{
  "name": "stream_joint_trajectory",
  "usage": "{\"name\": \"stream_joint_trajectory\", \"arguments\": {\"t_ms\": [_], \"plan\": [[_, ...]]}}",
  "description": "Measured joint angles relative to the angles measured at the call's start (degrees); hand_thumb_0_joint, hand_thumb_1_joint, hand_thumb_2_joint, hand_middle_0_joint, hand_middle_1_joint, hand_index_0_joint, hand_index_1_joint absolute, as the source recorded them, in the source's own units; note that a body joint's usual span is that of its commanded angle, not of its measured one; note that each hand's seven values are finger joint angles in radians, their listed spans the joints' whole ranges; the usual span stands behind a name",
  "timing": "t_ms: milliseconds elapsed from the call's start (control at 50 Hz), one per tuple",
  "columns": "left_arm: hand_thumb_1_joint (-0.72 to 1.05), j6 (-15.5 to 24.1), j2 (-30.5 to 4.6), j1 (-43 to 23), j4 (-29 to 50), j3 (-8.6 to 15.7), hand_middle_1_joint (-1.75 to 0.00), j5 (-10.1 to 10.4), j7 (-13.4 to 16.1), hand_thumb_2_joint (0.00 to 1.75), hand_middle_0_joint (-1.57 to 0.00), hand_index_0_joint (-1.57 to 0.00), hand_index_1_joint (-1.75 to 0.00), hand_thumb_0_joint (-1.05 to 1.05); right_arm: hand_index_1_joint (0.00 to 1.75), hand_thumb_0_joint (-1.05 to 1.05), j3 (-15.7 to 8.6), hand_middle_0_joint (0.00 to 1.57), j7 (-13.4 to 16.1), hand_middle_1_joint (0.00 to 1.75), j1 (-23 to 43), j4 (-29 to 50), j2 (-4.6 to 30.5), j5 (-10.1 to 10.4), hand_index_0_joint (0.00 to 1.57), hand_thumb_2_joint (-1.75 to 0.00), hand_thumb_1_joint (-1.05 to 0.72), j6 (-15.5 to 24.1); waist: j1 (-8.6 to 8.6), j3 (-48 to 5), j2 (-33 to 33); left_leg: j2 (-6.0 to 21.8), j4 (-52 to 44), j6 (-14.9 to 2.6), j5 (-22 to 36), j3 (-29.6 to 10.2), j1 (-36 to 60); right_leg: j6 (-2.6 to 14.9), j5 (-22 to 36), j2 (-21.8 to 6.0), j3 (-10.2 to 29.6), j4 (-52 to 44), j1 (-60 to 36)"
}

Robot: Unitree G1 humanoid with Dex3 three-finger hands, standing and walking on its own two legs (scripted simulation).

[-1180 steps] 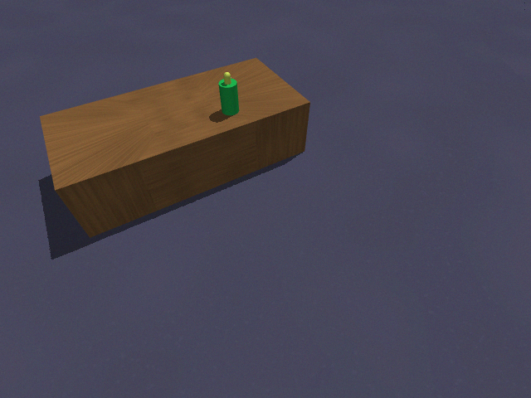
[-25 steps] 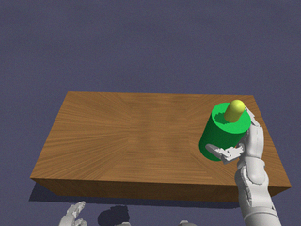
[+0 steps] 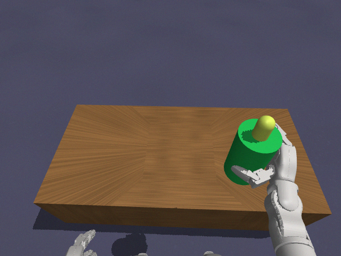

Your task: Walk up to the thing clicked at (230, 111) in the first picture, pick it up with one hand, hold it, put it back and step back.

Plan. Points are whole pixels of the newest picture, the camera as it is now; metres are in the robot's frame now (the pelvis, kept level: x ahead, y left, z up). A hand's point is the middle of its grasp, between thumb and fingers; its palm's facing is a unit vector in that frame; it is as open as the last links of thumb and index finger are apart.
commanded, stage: hold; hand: right
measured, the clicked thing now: (252, 148) +0.33 -0.16 +0.08
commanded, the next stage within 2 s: crouch in 0.32 s
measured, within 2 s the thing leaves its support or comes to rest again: neither
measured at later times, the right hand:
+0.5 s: hand (255, 155) +0.33 -0.17 +0.06, palm faces +0.23 +0.97 +0.01, open 11.8 cm
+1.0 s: hand (247, 158) +0.41 -0.21 -0.09, palm faces +0.25 +0.97 -0.01, open 11.8 cm
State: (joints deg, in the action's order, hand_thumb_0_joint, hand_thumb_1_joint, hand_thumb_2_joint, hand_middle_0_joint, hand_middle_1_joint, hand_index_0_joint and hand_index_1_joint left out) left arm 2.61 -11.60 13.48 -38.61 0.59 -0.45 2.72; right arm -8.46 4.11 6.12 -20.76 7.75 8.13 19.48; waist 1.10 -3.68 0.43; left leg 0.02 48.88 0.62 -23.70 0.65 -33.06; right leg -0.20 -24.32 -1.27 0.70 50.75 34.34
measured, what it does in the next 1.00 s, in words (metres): lowers itself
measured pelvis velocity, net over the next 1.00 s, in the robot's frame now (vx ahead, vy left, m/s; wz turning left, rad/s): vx -0.03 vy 0.00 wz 0.01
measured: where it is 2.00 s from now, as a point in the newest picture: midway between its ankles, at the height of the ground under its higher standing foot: outside the picture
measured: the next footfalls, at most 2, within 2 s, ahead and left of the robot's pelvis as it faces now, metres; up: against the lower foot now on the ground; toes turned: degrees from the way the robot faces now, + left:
none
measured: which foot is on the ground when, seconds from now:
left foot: down 0.00-1.00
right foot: down 0.00-1.00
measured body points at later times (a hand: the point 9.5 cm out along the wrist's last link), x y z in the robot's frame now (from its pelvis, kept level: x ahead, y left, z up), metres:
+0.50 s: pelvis -0.01 +0.00 +0.00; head +0.03 +0.00 +0.45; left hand +0.13 +0.24 -0.11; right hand +0.31 -0.23 +0.06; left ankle +0.01 +0.13 -0.70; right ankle +0.01 -0.12 -0.70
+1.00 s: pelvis -0.03 +0.00 -0.11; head +0.11 -0.02 +0.32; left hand +0.07 +0.27 -0.23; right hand +0.39 -0.26 -0.08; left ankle +0.01 +0.13 -0.70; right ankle +0.01 -0.12 -0.70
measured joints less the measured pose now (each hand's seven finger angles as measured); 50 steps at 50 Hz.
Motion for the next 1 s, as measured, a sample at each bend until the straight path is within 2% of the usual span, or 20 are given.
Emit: {"name": "stream_joint_trajectory", "arguments": {"t_ms": [160, 440, 580, 680, 820, 920, 1000], "plan": [[0.90, -0.33, 0.10, 0.04, 0.40, -0.21, -0.31, 0.04, -0.03, 0.90, -0.20, -0.21, -0.31, 0.01, 1.00, 0.00, 0.02, 0.65, 0.41, 1.02, 0.23, 0.64, 0.86, -0.10, 0.64, -1.05, 0.61, 0.20, -0.12, 0.35, 0.09, 0.05, -0.30, 0.04, 0.33, -0.01, 0.21, 0.05, 0.28, 0.05, -0.01, -0.22, -0.16], [0.90, -0.17, 0.18, 0.02, 0.48, -0.31, -0.31, -0.02, -0.13, 0.90, -0.20, -0.21, -0.31, 0.01, 1.00, 0.00, 0.23, 0.65, 0.47, 1.02, -0.29, 0.98, 0.21, -0.13, 0.64, -1.05, 0.61, 0.51, -0.23, 0.55, 0.16, 0.04, 0.16, 0.03, 0.37, -0.06, -0.14, 0.04, 0.39, 0.05, -0.04, 0.11, 0.11], [0.90, 0.10, 0.10, -0.50, 0.23, -0.22, -0.30, -0.13, -0.25, 0.92, -0.19, -0.20, -0.30, 0.01, 0.99, 0.00, -0.39, 0.65, 0.06, 1.02, 1.63, -2.72, 0.52, -0.05, 0.64, -1.05, 0.61, 1.06, 0.13, -0.08, -0.09, 0.07, 1.03, -0.07, 0.23, 0.05, -1.74, -0.03, 0.37, 0.08, 0.08, 0.83, 1.68], [0.90, 0.45, -0.11, -1.35, 0.19, 0.06, -0.30, -0.69, -0.60, 0.92, -0.19, -0.19, -0.30, 0.01, 0.99, 0.00, -2.69, 0.65, -0.39, 1.02, 5.09, -8.59, 1.02, -0.23, 0.64, -1.05, 0.61, 3.41, 0.60, 0.08, -0.84, 0.03, 4.41, -0.16, -0.64, 0.03, -6.38, -0.09, -0.37, 0.05, 0.12, 3.94, 6.19], [0.89, 0.90, -1.07, -1.59, -0.18, 0.24, -0.30, -1.94, -1.64, 0.92, -0.19, -0.19, -0.30, 0.01, 1.00, 0.00, -6.99, 0.64, -1.53, 1.03, 14.36, -20.08, 4.45, -0.99, 0.63, -1.05, 0.61, 10.36, 1.70, -2.29, -2.20, 0.08, 15.55, -0.42, -4.14, 0.21, -20.62, -0.35, -3.60, 0.11, 0.48, 14.71, 20.33], [0.89, 0.67, -2.18, -1.25, 0.25, -0.05, -0.30, -2.49, -2.28, 0.92, -0.19, -0.19, -0.30, 0.01, 1.00, 0.00, -10.53, 0.64, -4.11, 1.03, 21.19, -26.88, 8.22, -1.12, 0.63, -1.05, 0.61, 14.00, 3.24, -4.96, -1.76, -0.11, 25.68, -0.47, -7.50, 0.52, -32.85, -0.55, -7.05, -0.05, 1.00, 25.10, 32.75], [0.88, -0.07, -2.58, -1.12, 0.30, -0.35, -0.30, -2.50, -2.50, 0.92, -0.19, -0.19, -0.30, 0.01, 1.00, 0.00, -13.36, 0.64, -6.71, 1.02, 25.46, -30.48, 10.62, -0.39, 0.63, -1.05, 0.61, 14.59, 4.09, -5.99, -0.87, -0.28, 31.97, -0.55, -9.54, 0.78, -40.29, -0.55, -9.21, -0.17, 1.39, 31.67, 40.35]]}}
